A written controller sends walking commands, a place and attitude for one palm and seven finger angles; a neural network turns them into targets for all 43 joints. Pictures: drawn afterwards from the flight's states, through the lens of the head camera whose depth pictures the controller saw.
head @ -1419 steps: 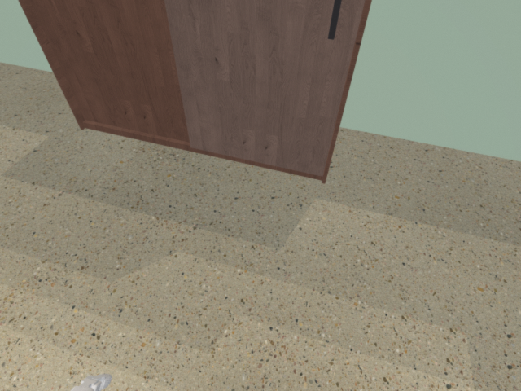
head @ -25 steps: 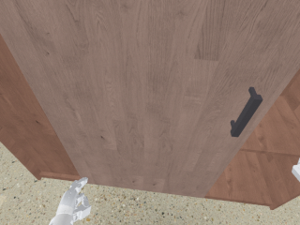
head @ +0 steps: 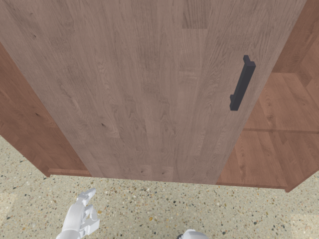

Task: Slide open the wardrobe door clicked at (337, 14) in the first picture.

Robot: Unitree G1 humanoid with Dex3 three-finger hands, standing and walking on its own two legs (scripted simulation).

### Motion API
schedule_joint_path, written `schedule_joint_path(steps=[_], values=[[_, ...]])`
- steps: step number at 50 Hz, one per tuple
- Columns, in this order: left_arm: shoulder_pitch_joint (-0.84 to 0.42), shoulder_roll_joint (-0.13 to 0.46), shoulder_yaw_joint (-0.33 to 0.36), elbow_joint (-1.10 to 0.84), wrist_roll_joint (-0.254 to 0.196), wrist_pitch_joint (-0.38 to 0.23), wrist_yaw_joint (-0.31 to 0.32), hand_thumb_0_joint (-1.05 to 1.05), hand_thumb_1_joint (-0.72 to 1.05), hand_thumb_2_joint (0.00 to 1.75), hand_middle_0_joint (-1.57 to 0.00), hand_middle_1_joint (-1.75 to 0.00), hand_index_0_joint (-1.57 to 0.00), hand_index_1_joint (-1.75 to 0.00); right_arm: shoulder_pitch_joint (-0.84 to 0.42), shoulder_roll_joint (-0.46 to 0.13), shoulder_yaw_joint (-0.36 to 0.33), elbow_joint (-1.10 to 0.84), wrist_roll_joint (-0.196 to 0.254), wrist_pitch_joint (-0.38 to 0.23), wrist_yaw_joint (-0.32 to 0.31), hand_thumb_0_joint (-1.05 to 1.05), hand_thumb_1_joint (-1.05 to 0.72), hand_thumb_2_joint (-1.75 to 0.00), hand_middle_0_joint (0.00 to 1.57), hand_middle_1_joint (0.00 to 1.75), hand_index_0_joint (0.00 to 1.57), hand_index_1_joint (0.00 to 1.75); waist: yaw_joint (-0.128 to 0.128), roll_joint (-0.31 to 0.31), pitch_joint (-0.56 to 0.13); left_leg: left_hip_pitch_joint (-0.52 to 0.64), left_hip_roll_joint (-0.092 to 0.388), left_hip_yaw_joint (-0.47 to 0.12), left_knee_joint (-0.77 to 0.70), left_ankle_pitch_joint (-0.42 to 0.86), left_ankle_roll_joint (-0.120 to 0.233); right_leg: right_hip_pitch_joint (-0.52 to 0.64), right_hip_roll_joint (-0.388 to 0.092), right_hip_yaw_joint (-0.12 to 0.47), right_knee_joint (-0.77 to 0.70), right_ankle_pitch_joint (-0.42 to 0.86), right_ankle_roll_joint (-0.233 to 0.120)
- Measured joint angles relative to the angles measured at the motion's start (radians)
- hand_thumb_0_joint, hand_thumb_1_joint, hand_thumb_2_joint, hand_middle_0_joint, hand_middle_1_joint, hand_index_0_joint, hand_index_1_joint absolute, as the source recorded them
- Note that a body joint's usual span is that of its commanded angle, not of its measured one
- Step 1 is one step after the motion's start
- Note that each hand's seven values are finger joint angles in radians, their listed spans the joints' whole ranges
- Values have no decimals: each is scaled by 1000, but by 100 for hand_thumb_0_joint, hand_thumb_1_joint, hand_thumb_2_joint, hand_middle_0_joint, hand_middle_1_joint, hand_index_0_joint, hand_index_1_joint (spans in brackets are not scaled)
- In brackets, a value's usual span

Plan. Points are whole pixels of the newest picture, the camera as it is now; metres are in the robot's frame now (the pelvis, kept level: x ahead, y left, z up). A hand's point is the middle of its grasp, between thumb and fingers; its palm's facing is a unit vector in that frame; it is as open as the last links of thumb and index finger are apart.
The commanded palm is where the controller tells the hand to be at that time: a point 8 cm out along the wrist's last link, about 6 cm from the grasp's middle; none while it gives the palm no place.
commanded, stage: step back with the hand held close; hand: right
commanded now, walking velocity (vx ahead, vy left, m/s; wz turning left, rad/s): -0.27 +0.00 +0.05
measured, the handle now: (239, 84) +0.51 -0.23 +0.11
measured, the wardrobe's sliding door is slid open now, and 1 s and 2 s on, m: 0.44 0.44 0.44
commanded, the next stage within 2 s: stop stepping back and stand still in 0.22 s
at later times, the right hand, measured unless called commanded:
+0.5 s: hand out of the picture +0.06 -0.29 +0.19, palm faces +0.45 +0.80 -0.39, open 7.4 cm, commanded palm +0.03 -0.32 +0.19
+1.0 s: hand out of the picture +0.02 -0.33 +0.17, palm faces +0.49 +0.78 -0.38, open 7.4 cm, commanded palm -0.02 -0.35 +0.19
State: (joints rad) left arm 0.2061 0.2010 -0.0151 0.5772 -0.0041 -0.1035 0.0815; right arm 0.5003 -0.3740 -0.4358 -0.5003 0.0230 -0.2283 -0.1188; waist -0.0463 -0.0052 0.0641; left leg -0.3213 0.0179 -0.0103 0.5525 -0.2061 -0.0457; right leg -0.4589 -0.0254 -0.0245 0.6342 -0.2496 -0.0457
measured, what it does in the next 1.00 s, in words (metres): walks backwards: left foot, then right foot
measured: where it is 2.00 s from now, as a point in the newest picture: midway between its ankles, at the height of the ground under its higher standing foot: outside the picture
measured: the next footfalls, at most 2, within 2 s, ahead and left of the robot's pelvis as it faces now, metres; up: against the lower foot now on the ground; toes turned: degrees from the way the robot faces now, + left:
left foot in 0.38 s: -0.12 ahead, +0.11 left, +0.00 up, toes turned +1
right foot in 0.58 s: -0.04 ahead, -0.14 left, +0.00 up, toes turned +1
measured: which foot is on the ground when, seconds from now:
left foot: down 0.00-0.12, up 0.14-0.36, down 0.38-0.58, up 0.60-0.82, down 0.84-1.00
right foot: down 0.00-0.38, up 0.40-0.56, down 0.58-0.82, up 0.84-1.00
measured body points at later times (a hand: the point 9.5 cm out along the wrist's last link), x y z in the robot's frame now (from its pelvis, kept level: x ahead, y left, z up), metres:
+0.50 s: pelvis -0.12 -0.03 +0.01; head -0.14 -0.05 +0.46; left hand +0.04 +0.20 -0.07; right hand +0.03 -0.33 +0.21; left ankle -0.16 +0.10 -0.72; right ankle -0.04 -0.11 -0.67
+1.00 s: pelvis -0.17 -0.05 +0.01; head -0.20 -0.07 +0.46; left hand -0.05 +0.21 -0.08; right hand -0.01 -0.37 +0.19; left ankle -0.18 +0.06 -0.72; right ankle -0.13 -0.17 -0.68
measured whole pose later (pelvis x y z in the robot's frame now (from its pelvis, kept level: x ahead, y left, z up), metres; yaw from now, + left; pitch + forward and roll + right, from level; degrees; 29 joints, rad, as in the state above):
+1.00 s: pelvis -0.17 -0.05 +0.01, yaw +2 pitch -1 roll +0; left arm 0.31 0.22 0.02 0.72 0.01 -0.10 0.09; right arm 0.49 -0.38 -0.43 -0.38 0.02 -0.21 -0.14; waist -0.03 0.04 -0.08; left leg -0.20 -0.01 0.03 0.52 -0.31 0.04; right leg -0.47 -0.05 -0.05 0.89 -0.35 -0.03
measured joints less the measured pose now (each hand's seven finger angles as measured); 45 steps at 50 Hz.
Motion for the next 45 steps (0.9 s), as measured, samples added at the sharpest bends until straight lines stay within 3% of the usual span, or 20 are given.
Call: schedule_joint_path(steps=[3,6,7,11,13,16,18,19,21,23,25,27,29,32,35,39,41,42,44,45], values=[[1,6,-2,25,9,-11,-2,1,90,90,-21,-30,-21,-30,-7,15,28,-25,-1,-9,-13,2,-89,-90,21,30,21,30,-12,16,-2,-17,3,-9,-4,27,-2,-24,13,8,28,-73,18],[-4,12,0,41,13,-14,3,1,90,90,-21,-30,-21,-30,-36,3,41,-40,1,-17,-23,2,-89,-90,21,30,21,30,-4,26,7,-31,4,-16,20,19,-12,-27,19,10,24,-19,10],[-6,13,2,41,13,-18,7,1,90,90,-21,-30,-21,-30,-52,-5,39,-39,1,-18,-23,2,-89,-90,21,30,21,30,4,22,11,-43,-5,-19,46,-39,-8,-28,16,13,12,21,1],[-6,-13,23,39,16,-42,7,1,90,90,-20,-30,-20,-30,-122,-63,0,-20,-8,-20,-20,2,-89,-90,21,30,21,30,51,-19,24,-103,-97,-12,421,-214,16,-33,-20,43,-74,177,-28],[4,-31,27,42,12,-48,-11,1,90,90,-20,-30,-20,-30,-118,-94,-28,-27,2,-34,-21,2,-89,-90,21,30,21,30,61,-20,6,-71,-119,12,468,-260,29,-40,-38,33,-129,209,-23],[17,-40,27,42,6,-51,-33,1,90,90,-20,-30,-20,-30,-48,-105,-52,-55,28,-42,-25,2,-89,-90,21,30,21,30,53,-19,-40,43,-119,61,300,-324,56,-59,-49,0,-209,232,-5],[12,-39,25,37,8,-52,-38,1,90,90,-20,-30,-20,-30,5,-108,-60,-69,43,-40,-23,1,-89,-90,21,30,21,30,32,-11,-62,142,-104,73,79,-326,75,-86,-42,-33,-229,221,18],[2,-35,23,34,7,-52,-38,1,90,90,-20,-30,-20,-30,25,-110,-64,-76,43,-41,-22,1,-89,-90,21,30,21,30,14,3,-63,169,-85,56,-22,-263,87,-116,-33,-52,-192,166,40],[-19,-14,24,68,7,-41,-35,1,90,90,-20,-30,-20,-30,33,-79,-19,-71,34,-38,-11,1,-89,-90,21,30,21,30,-5,-22,-37,166,-83,51,-20,-155,71,-171,-14,-15,58,7,68],[2,-10,14,110,4,-28,-29,1,90,90,-20,-30,-20,-30,38,-63,21,-51,26,-26,-2,1,-89,-90,21,30,21,30,-27,4,-67,169,-54,29,-24,-142,55,-181,33,0,310,-70,72],[31,-18,-3,122,2,-19,-17,1,90,90,-20,-30,-21,-30,40,-43,29,-16,22,-9,-5,1,-89,-90,21,30,21,30,-39,47,-106,169,-28,-4,-42,-131,42,-102,41,-12,323,-77,59],[56,-15,-12,112,2,-30,0,1,90,90,-21,-30,-21,-30,4,-23,32,38,19,10,-15,1,-89,-90,21,30,21,30,-25,61,-133,161,-19,-8,-41,-125,32,28,26,-7,153,-74,41],[64,10,-6,98,3,-57,14,1,90,90,-21,-30,-21,-30,-74,3,45,99,14,24,-28,1,-89,-90,21,30,21,30,4,37,-134,126,-23,16,14,-144,21,127,8,27,-34,-31,27],[23,-5,0,103,5,-72,17,1,90,90,-20,-30,-21,-30,-167,19,43,159,12,51,-44,1,-89,-90,21,30,21,30,24,67,-72,42,-31,-28,184,-235,34,134,35,4,-57,39,5],[28,-38,-9,76,12,-84,-5,1,90,90,-20,-30,-20,-30,-116,-4,37,100,11,67,-35,2,-90,-90,21,30,21,30,71,72,-57,-25,-64,1,290,-236,49,166,26,6,-154,76,0],[84,-53,-15,36,19,-74,-27,1,90,90,-20,-30,-21,-30,48,-48,45,-36,0,43,-21,2,-90,-90,21,30,21,30,92,49,-83,40,-79,93,122,-232,70,171,-3,6,-219,26,7],[107,-48,-9,18,22,-56,-24,1,90,90,-21,-30,-21,-30,103,-96,25,-79,-8,29,-20,2,-89,-90,21,30,21,30,85,49,-99,122,-75,95,-27,-257,99,114,1,-3,-136,-76,11],[110,-44,-4,15,20,-46,-22,1,90,90,-21,-30,-21,-30,115,-124,4,-92,-11,20,-20,2,-89,-90,21,30,21,30,71,66,-109,139,-61,53,-94,-255,126,50,15,-14,-27,-134,15],[80,-13,12,63,19,-18,-19,1,90,90,-21,-30,-21,-30,83,-111,-5,-68,-6,4,-9,1,-89,-90,21,30,21,30,37,41,-89,109,-65,50,-77,-63,125,-55,12,13,258,-147,30],[70,-2,19,94,21,-6,-18,1,90,90,-21,-30,-21,-30,63,-100,-7,-38,-5,-4,-5,1,-89,-90,21,30,22,30,30,32,-88,105,-65,53,-58,-48,115,-84,8,17,354,-140,35]])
